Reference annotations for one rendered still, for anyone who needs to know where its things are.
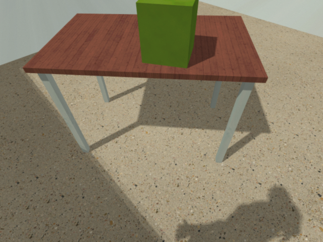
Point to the carton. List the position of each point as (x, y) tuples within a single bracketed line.
[(167, 31)]

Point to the table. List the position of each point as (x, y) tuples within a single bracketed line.
[(109, 45)]

